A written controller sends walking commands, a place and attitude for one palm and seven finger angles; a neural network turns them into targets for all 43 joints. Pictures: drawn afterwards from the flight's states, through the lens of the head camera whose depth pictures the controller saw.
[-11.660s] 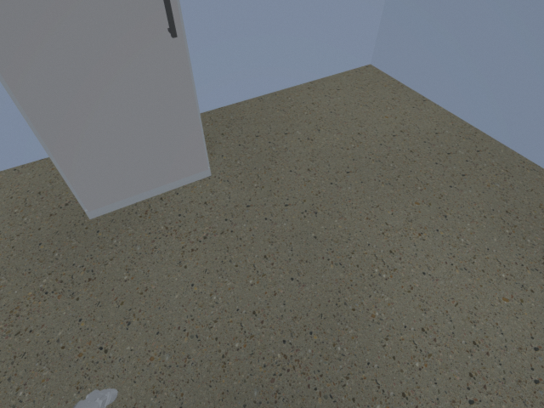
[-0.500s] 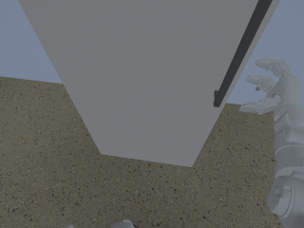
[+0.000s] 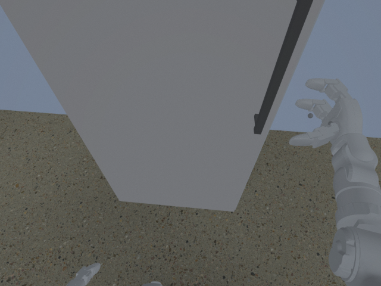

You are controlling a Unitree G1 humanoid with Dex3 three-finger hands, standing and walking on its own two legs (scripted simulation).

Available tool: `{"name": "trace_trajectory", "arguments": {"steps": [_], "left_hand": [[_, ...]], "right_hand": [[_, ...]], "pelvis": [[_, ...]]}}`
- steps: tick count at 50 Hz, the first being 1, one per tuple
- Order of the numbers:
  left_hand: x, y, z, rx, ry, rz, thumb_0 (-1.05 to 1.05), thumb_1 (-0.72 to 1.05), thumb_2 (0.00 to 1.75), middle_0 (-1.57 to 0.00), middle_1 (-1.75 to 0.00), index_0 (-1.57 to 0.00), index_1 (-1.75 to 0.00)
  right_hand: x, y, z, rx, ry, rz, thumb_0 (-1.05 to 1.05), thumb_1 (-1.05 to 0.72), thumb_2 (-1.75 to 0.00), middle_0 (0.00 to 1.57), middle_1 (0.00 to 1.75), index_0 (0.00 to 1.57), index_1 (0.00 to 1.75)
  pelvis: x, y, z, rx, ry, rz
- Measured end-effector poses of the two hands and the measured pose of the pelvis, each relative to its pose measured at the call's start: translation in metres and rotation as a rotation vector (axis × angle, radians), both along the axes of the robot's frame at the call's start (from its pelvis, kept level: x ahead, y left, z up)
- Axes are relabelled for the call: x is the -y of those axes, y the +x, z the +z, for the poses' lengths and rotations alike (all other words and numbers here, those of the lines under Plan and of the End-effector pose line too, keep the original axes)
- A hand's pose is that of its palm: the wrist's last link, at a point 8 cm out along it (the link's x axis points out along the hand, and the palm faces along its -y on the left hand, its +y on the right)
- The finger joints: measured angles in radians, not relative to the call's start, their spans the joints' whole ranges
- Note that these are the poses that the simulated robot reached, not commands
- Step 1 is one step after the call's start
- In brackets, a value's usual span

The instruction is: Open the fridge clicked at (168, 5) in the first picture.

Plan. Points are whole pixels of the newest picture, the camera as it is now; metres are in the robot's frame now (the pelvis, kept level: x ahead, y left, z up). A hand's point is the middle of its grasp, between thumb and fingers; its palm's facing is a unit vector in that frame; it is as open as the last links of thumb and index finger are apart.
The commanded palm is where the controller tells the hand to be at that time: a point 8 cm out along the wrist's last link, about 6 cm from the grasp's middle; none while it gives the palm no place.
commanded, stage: move the hooked fingers beside the handle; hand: right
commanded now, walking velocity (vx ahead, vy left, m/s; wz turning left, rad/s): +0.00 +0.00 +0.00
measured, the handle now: (273, 76) +0.51 -0.11 +0.18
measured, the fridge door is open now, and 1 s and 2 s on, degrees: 0 0 0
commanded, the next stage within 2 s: feel for the door with the fingertips in 0.10 s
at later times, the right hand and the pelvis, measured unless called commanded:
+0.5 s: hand (293, 114) +0.44 -0.16 +0.13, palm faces -0.02 +1.00 +0.01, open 14.0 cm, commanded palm +0.42 -0.20 +0.14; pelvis -0.01 +0.00 +0.00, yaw +0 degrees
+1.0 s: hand (288, 107) +0.46 -0.15 +0.13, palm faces -0.01 +1.00 +0.00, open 13.9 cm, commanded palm +0.44 -0.20 +0.14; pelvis -0.01 +0.01 +0.00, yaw +0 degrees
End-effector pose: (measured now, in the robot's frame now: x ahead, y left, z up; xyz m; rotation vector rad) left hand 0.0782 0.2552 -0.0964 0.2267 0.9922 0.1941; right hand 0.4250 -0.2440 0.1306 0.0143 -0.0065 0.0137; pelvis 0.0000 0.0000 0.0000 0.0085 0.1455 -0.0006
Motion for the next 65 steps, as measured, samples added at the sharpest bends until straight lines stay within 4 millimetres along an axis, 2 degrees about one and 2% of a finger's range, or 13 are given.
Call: {"name": "trace_trajectory", "arguments": {"steps": [14,33,52,65], "left_hand": [[0.005,-0.009,-0.004,-0.012,-0.024,0.002,0.01,0.9,0.9,-0.2,-0.3,-0.2,-0.3],[-0.008,-0.027,-0.007,-0.03,-0.016,0.021,0.01,0.9,0.9,-0.2,-0.3,-0.2,-0.3],[-0.018,-0.053,-0.012,-0.106,-0.001,0.049,0.01,0.9,0.9,-0.2,-0.3,-0.2,-0.3],[-0.014,-0.058,-0.01,-0.1,-0.003,0.061,0.01,0.9,0.9,-0.2,-0.3,-0.2,-0.3]], "right_hand": [[-0.015,-0.003,0.005,0.013,-0.011,0.001,-0.01,0.5,-0.3,0.3,1.2,0.3,1.2],[-0.05,0.003,0.002,0.004,-0.008,0.004,-0.01,0.5,-0.3,0.3,1.2,0.3,1.2],[-0.042,0.017,0.004,0.0,-0.016,-0.001,-0.01,0.5,-0.3,0.32,1.23,0.33,1.21],[-0.038,0.015,0.002,0.019,0.0,-0.006,-0.01,0.5,-0.3,0.34,1.23,0.33,1.22]], "pelvis": [[0.0,-0.002,0.001,0.013,-0.002,-0.001],[-0.008,-0.01,0.0,0.012,-0.011,0.004],[-0.012,-0.013,-0.002,-0.014,-0.011,0.002],[-0.008,-0.014,-0.003,-0.02,-0.009,0.011]]}}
